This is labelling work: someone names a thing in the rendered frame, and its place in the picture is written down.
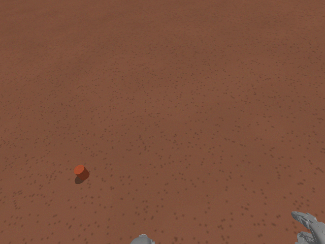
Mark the right robot hand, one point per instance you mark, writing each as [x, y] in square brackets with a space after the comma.
[317, 235]

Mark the can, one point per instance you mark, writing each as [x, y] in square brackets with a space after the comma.
[81, 172]

